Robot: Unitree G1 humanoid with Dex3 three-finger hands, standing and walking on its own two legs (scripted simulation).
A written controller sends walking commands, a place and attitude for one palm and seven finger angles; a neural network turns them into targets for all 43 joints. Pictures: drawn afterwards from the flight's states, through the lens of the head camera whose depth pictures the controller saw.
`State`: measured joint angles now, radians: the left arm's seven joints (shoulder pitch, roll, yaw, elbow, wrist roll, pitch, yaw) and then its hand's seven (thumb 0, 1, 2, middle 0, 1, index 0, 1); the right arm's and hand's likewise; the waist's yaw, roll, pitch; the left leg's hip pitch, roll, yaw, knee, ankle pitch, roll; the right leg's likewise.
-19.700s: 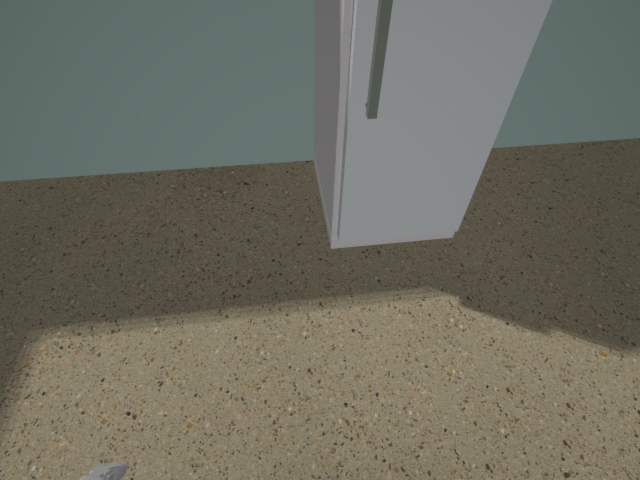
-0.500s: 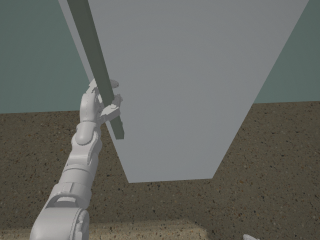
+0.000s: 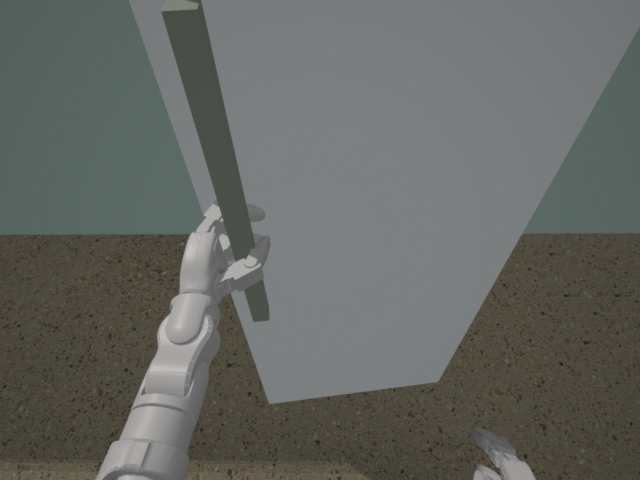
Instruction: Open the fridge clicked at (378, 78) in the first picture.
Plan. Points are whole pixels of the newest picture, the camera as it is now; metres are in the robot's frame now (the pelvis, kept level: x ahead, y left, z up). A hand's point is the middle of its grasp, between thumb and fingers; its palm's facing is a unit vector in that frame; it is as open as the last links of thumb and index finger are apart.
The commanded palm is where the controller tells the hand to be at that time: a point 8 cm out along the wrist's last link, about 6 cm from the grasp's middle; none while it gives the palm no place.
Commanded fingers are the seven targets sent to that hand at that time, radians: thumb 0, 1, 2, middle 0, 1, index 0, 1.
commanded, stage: walk backward, drawing the door open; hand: left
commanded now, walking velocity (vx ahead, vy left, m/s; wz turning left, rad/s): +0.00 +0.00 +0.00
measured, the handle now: (236, 204) +0.41 +0.12 +0.15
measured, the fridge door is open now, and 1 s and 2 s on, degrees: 8 35 63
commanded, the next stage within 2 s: none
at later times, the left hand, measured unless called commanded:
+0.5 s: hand (275, 339) +0.25 +0.06 +0.10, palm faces -0.06 -0.99 -0.12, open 6.6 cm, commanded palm +0.22 +0.12 +0.10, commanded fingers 0.00 0.90 0.90 -0.45 -1.40 -0.45 -1.40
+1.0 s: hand (335, 425) +0.17 +0.00 +0.09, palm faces +0.09 -0.98 -0.15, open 6.9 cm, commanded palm +0.13 +0.04 +0.10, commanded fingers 0.00 0.90 0.90 -0.45 -1.40 -0.45 -1.40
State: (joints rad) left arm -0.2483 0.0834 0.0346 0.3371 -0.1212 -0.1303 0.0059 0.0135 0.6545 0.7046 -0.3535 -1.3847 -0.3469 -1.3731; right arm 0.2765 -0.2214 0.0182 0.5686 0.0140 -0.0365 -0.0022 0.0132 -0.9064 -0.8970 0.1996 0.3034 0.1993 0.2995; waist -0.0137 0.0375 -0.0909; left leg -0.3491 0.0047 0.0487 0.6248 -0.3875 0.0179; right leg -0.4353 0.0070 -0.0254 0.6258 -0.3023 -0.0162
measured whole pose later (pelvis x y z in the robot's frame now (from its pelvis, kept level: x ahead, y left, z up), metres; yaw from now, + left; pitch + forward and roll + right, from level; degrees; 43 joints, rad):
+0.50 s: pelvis -0.04 -0.01 +0.01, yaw +1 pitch +1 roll +1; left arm 0.07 0.10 -0.13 -0.01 -0.03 -0.09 0.10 -0.01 0.61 0.67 -0.35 -1.33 -0.32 -1.38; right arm 0.17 -0.18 0.05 0.51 -0.02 0.09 -0.08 0.01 -0.90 -0.90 0.20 0.30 0.20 0.30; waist -0.05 0.04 0.00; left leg -0.22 0.00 0.04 0.45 -0.25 0.00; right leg -0.31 0.00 -0.04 0.48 -0.19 -0.03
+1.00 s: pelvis -0.10 -0.11 -0.01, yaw +7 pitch -3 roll +2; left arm 0.14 0.10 -0.10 -0.19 -0.01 0.01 0.13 -0.03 0.61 0.68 -0.33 -1.29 -0.25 -1.37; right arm 0.20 -0.19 -0.01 0.60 -0.01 -0.04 -0.10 0.01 -0.91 -0.90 0.20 0.30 0.20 0.30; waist -0.08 0.04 0.08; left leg -0.37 0.05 -0.03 0.70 -0.34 0.00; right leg -0.38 0.05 -0.20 0.56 -0.16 -0.14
